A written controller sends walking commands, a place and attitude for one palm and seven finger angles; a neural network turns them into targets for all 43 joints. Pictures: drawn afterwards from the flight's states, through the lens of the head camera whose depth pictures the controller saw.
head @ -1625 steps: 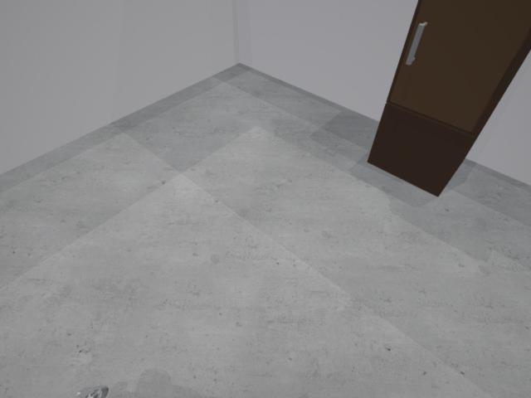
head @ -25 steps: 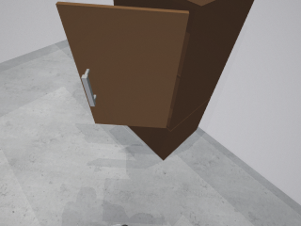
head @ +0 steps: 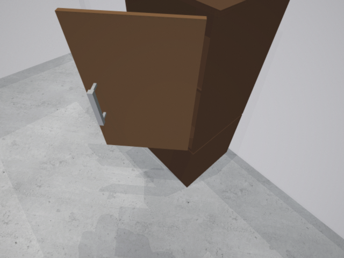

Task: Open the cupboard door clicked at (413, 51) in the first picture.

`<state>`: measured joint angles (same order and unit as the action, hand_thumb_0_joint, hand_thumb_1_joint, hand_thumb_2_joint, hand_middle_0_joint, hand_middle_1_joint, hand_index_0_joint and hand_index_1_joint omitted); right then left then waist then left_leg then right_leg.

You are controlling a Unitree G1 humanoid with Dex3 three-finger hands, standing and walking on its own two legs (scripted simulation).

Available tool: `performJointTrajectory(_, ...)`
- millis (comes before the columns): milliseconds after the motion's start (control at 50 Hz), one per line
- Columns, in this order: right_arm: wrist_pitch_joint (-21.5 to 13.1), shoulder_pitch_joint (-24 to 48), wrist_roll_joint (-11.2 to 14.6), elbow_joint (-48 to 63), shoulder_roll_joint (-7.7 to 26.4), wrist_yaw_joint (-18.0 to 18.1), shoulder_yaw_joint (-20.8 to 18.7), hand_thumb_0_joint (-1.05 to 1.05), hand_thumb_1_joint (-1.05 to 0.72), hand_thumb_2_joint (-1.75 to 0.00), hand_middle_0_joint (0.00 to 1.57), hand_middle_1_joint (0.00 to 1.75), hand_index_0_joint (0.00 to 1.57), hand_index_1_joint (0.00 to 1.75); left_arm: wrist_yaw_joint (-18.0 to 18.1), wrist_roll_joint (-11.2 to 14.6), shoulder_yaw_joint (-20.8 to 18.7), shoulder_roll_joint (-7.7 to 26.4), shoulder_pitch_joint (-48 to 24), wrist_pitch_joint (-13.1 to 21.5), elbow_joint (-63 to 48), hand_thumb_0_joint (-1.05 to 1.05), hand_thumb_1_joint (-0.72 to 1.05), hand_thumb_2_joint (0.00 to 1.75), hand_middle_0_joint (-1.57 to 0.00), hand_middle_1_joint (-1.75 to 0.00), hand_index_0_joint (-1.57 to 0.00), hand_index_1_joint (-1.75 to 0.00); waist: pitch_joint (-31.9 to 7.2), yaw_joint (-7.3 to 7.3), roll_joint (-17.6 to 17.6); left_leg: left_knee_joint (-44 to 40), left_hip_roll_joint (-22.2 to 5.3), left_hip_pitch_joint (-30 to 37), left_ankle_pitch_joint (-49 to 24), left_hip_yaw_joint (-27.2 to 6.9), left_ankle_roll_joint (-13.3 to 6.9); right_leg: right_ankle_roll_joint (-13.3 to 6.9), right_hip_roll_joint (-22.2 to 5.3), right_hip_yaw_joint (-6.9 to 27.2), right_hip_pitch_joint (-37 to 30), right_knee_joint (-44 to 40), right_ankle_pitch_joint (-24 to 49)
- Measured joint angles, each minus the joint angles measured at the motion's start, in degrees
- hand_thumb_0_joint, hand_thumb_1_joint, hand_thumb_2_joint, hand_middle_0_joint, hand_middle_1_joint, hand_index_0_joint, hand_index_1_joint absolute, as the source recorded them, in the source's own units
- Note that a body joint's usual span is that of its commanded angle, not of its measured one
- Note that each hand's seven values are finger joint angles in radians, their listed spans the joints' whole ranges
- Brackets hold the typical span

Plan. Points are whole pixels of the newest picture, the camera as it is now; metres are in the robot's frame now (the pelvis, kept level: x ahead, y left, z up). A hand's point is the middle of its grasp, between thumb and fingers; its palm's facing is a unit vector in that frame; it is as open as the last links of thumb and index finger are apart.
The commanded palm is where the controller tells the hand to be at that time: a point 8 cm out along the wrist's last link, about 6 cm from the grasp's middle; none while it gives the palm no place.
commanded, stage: come to a stop and stand still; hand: left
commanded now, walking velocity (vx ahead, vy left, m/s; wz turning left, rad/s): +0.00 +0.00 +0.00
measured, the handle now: (98, 105) +0.59 +0.30 -0.06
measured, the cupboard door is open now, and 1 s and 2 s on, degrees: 44 44 44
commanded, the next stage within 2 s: look again from close up in 0.06 s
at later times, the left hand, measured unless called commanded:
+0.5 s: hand out of the picture +0.03 +0.20 -0.17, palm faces -0.01 -0.97 -0.25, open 7.4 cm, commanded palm none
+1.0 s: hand out of the picture +0.01 +0.20 -0.18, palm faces +0.01 -0.98 -0.20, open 7.4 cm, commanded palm none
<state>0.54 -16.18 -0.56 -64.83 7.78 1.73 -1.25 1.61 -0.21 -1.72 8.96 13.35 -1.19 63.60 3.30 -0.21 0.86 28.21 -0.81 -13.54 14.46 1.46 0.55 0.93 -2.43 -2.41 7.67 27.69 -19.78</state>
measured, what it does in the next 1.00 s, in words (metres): stands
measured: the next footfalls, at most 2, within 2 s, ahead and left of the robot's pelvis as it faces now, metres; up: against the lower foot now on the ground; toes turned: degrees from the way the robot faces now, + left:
left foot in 1.54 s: +0.08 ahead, +0.21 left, +0.00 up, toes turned +2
right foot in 1.84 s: +0.07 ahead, +0.01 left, +0.00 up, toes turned -3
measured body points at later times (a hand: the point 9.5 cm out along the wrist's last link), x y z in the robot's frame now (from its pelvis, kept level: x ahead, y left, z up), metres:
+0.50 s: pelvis -0.01 +0.01 -0.01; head +0.00 +0.00 +0.44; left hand +0.03 +0.25 -0.15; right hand +0.05 -0.22 -0.16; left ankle +0.00 +0.13 -0.74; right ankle -0.06 -0.13 -0.74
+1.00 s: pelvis +0.00 +0.01 -0.01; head +0.02 +0.02 +0.44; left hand +0.01 +0.25 -0.17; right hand +0.01 -0.24 -0.16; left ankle +0.00 +0.13 -0.74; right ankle -0.06 -0.12 -0.74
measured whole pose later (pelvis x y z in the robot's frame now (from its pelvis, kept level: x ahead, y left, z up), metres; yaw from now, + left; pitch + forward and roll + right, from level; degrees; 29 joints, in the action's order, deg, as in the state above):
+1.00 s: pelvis +0.00 +0.01 -0.01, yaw -1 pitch -1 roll +0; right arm 0.8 -15.8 -1.0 -60.5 11.6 0.3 -0.7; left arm 1.1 -1.3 -1.1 10.6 17.2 -0.5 59.9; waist 2.0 0.7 1.3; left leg 34.6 -0.8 -15.2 18.7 3.1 -0.4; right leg 1.5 -2.8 -0.7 9.4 33.1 -22.9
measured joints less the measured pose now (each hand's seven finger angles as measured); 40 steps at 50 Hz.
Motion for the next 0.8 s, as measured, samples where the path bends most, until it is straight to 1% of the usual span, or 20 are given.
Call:
performJointTrajectory(40, -0.1, 1.1, 0.0, 0.3, -0.2, 0.1, 0.0, 0.00, -0.91, -0.90, 0.20, 0.30, 0.20, 0.30, 0.1, -0.1, 0.0, -0.1, 0.0, 0.0, 0.2, 0.00, 0.91, 0.89, -0.20, -0.30, -0.20, -0.30, -0.2, 0.05, 0.0, -0.2, -0.1, 0.4, 0.0, 0.1, 0.0, 0.0, 0.1, 0.1, -0.4, -0.4, 0.1)
performJointTrajectory(160, -0.3, 3.1, -0.1, 0.6, 1.2, 0.2, -0.1, 0.01, -0.93, -0.90, 0.20, 0.30, 0.20, 0.30, 0.0, -0.2, 0.3, 0.1, 0.2, 0.3, 0.6, 0.00, 0.92, 0.89, -0.20, -0.30, -0.20, -0.30, -1.2, 0.32, 0.0, -1.4, -0.1, 1.7, -0.2, 0.3, 0.0, 0.1, 0.1, 0.2, -1.8, -2.0, 0.7)
performJointTrajectory(200, -0.5, 3.6, 0.0, 2.2, 2.1, -0.3, 0.0, 0.01, -0.92, -0.90, 0.20, 0.30, 0.20, 0.30, 0.9, -0.7, 0.9, -0.3, 0.9, 1.4, -0.2, 0.00, 0.92, 0.89, -0.20, -0.30, -0.20, -0.30, -1.4, 0.43, -0.9, 0.9, -1.0, 0.0, 0.5, 0.3, 0.0, 0.1, 1.0, 0.3, -1.1, -2.0, 1.1)
performJointTrajectory(240, -0.8, 3.8, -0.1, 4.6, 2.7, -0.8, 0.1, 0.01, -0.92, -0.90, 0.20, 0.30, 0.20, 0.30, 1.0, -0.8, 1.3, -0.3, 1.7, 2.2, -1.4, 0.00, 0.92, 0.89, -0.20, -0.30, -0.20, -0.30, -1.3, 0.13, -1.5, 3.0, -1.3, -1.2, 1.8, 0.5, -0.1, 0.2, 1.2, 0.7, 0.2, -0.3, 0.6)
performJointTrajectory(280, -1.2, 3.9, -0.2, 6.5, 3.1, -1.0, 0.2, 0.00, -0.92, -0.90, 0.20, 0.30, 0.20, 0.30, 0.9, -0.8, 1.6, -0.1, 2.0, 2.2, -2.3, 0.00, 0.91, 0.89, -0.20, -0.30, -0.20, -0.30, -1.2, -0.14, -1.5, 4.3, -1.1, -1.9, 2.4, 0.7, -0.4, 0.3, 0.9, 0.9, 1.1, 1.7, -0.4)
performJointTrajectory(380, -1.1, 3.9, -0.3, 8.0, 3.1, -1.0, 0.8, 0.00, -0.91, -0.90, 0.20, 0.30, 0.20, 0.30, 0.6, -0.8, 1.8, 0.9, 1.9, 1.5, -4.0, 0.00, 0.91, 0.89, -0.20, -0.30, -0.20, -0.30, -1.5, 0.13, -2.1, 5.9, -0.7, -2.0, 3.1, 1.0, -0.9, 0.7, 0.4, 1.2, 1.6, 4.1, -1.6)
performJointTrajectory(440, -0.9, 3.9, -0.3, 8.0, 2.7, -1.1, 1.0, 0.00, -0.91, -0.90, 0.20, 0.30, 0.20, 0.30, 0.4, -0.8, 1.9, 1.6, 1.8, 1.2, -4.5, 0.00, 0.91, 0.89, -0.20, -0.30, -0.20, -0.30, -1.8, 0.25, -2.0, 5.2, -0.4, -1.6, 2.7, 1.3, -0.9, 0.7, 0.1, 1.5, 1.7, 4.3, -1.6)
performJointTrajectory(580, -1.0, 3.4, -0.3, 6.7, 3.0, -1.3, 1.4, 0.00, -0.92, -0.90, 0.20, 0.30, 0.20, 0.30, -0.1, -0.7, 1.9, 2.8, 1.8, 1.1, -4.7, 0.00, 0.91, 0.89, -0.20, -0.30, -0.20, -0.30, -1.9, 0.33, -1.4, 2.9, -0.2, -1.1, 1.2, 1.8, -0.8, 0.6, 0.0, 1.9, 1.9, 3.2, -0.6)
performJointTrajectory(800, -1.1, 2.1, -0.2, 3.6, 3.4, -1.2, 1.5, 0.00, -0.91, -0.90, 0.20, 0.30, 0.20, 0.30, -0.5, -0.7, 2.0, 2.7, 1.8, 1.1, -3.1, 0.00, 0.91, 0.89, -0.20, -0.30, -0.20, -0.30, -1.1, 0.17, -0.4, 1.2, -0.8, -0.6, 0.2, 1.7, -0.2, 0.0, 0.5, 1.8, 1.6, 1.8, 0.2)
